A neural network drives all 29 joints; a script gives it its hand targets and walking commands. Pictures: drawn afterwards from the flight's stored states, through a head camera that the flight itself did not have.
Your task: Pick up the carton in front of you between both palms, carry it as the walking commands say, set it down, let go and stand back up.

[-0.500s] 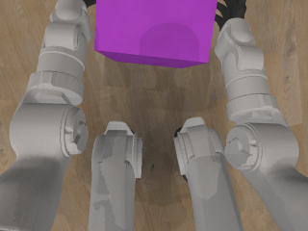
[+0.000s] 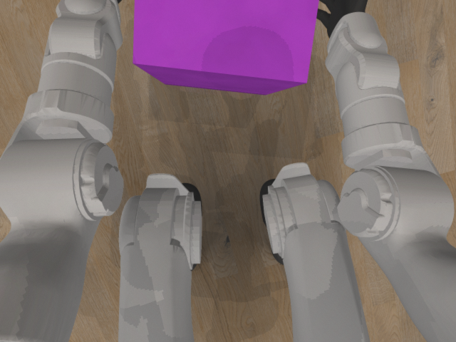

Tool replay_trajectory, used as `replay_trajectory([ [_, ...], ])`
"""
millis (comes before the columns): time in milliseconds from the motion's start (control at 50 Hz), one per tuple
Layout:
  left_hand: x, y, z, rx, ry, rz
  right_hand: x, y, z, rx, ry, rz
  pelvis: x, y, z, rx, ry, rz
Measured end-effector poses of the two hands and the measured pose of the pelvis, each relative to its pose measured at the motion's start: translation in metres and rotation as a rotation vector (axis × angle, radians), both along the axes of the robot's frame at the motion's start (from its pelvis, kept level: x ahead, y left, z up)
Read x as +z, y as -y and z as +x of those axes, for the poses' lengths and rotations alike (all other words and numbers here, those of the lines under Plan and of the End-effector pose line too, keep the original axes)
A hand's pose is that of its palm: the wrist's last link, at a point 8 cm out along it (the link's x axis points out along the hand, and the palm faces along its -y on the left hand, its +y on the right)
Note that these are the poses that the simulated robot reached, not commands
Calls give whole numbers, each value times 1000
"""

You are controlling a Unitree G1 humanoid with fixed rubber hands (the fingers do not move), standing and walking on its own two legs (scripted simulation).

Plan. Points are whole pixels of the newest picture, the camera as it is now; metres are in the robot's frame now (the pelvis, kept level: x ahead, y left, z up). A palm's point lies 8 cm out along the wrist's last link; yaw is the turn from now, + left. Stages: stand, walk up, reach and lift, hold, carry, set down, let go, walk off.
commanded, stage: set down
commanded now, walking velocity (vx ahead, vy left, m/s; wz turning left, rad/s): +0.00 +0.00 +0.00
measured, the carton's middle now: (224, 18) +0.55 +0.01 -0.24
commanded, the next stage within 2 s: let go in 1.66 s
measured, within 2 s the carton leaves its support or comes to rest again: neither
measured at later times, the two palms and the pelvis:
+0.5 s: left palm (96, 2) +0.55 +0.18 -0.19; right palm (350, 25) +0.52 -0.17 -0.18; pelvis +0.00 +0.00 +0.00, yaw -1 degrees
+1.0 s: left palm out of the picture +0.58 +0.19 -0.04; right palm out of the picture +0.54 -0.18 -0.05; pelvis +0.00 +0.00 +0.07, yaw -1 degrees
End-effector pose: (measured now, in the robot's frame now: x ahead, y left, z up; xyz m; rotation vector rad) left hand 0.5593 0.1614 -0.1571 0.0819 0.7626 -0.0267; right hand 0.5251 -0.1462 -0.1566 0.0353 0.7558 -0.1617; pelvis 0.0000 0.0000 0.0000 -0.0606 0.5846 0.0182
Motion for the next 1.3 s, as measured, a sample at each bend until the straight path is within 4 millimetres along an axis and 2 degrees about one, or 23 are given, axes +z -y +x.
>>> replay_trajectory([
  [300, -6, -2, 5, -17, 15, -30, -4, 2, 6, 32, 4, 8, -2, -2, 0, -4, 12, -7],
  [400, -17, -3, 3, -17, 14, -12, -13, 3, 4, 46, -10, -22, -3, -2, 1, -5, 21, -11],
  [500, -36, -23, -5, 46, -2, 43, -28, 23, -3, -13, -30, -64, -3, -1, 2, -8, 19, -7],
  [600, -32, -38, 3, 74, 38, 58, -28, 41, 0, -42, -1, -76, -8, 0, 2, -16, 17, 1],
  [700, -8, -35, 17, 71, 91, 40, -10, 43, 9, -50, 52, -67, -10, 1, 1, -18, 10, 5],
  [780, 22, -27, 23, 58, 124, 33, 20, 39, 13, -49, 92, -61, 0, 3, 0, -21, -3, 10],
  [900, 76, -25, 21, 60, 116, 38, 75, 34, 12, -55, 101, -64, 36, 4, 1, -27, -65, 13],
  [1000, 113, -31, 18, 65, 100, 37, 111, 35, 10, -63, 90, -66, 67, 3, 3, -27, -135, 10],
  [1300, 192, -42, 22, 51, 121, 38, 194, 40, 13, -67, 112, -81, 139, -2, 11, -17, -226, 0],
])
